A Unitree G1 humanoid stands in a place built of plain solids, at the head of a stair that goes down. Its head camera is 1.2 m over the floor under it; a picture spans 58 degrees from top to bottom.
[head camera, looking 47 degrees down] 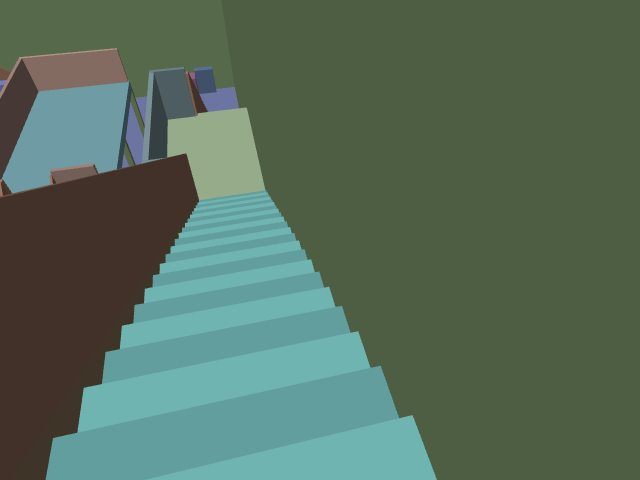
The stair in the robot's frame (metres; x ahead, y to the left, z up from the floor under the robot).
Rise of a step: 0.17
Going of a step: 0.26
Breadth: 1.18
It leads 13 degrees to the left of straight ahead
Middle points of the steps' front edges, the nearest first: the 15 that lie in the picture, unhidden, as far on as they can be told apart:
0.39 0.28 -0.17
0.65 0.34 -0.35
0.91 0.40 -0.52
1.17 0.46 -0.70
1.42 0.52 -0.87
1.68 0.58 -1.05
1.93 0.64 -1.22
2.19 0.70 -1.40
2.45 0.76 -1.57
2.70 0.82 -1.74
2.96 0.88 -1.92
3.22 0.94 -2.09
3.47 1.00 -2.27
3.73 1.06 -2.44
3.99 1.12 -2.62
